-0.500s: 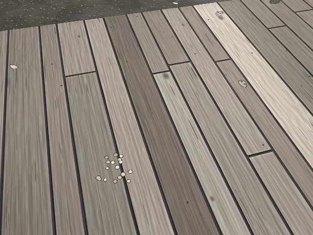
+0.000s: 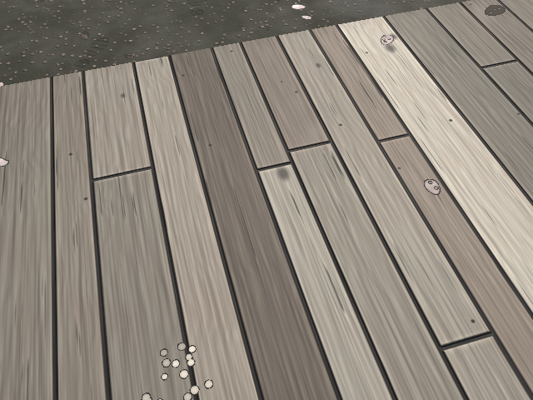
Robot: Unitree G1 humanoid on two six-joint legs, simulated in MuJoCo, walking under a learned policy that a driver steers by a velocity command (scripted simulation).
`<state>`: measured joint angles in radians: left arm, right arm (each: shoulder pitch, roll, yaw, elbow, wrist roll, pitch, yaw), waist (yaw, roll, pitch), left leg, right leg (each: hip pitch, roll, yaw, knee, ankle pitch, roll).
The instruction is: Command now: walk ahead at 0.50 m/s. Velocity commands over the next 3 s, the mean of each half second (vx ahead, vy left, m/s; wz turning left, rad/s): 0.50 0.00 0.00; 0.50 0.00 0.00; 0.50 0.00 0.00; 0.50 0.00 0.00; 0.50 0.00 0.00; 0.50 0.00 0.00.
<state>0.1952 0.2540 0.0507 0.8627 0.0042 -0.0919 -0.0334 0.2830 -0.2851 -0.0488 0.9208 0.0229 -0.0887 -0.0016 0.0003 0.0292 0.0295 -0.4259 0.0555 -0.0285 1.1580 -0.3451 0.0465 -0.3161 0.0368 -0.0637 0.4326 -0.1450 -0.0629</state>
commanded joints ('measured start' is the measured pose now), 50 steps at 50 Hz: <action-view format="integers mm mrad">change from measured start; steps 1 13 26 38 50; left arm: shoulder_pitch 22 203 81 -194 214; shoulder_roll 104 165 137 53 187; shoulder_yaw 22 37 32 13 55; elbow -35 63 0 -80 7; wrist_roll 2 -20 -26 -16 -18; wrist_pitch -19 7 -12 10 1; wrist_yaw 1 35 41 25 7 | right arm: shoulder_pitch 24 -343 -94 62 93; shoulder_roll -63 -31 -69 -132 -104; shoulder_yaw -21 -2 -23 -34 -18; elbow -52 -163 -81 15 16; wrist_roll -5 -6 -35 -11 8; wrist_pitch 4 -3 -17 -10 -19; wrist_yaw -5 25 30 -3 8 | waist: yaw -12 77 -16 -68 115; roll -99 -83 54 20 -212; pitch -67 51 -74 35 -327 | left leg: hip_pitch -174 -228 334 320 -303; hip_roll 95 35 196 126 -58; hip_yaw -46 21 -288 -28 -94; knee -35 -602 -951 -1052 155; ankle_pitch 82 448 182 349 -227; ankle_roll -9 -35 175 150 1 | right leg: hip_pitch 186 291 -326 -319 682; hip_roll -267 -252 -178 -142 -403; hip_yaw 303 118 143 67 696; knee -274 -304 738 177 -116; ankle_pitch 109 175 -164 273 -195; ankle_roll -172 -132 10 66 -230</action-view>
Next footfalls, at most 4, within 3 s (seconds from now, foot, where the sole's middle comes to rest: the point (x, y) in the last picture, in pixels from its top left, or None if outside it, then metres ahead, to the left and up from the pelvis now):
0.40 left None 0.40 0.15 -0.78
0.94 right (316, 309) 0.71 -0.08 -0.78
1.48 left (232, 219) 1.02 0.16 -0.78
2.02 right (303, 147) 1.33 -0.08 -0.78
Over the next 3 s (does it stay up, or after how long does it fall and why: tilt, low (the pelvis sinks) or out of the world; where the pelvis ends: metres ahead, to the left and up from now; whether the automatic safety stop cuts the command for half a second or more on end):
stays up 1.73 0.07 0.00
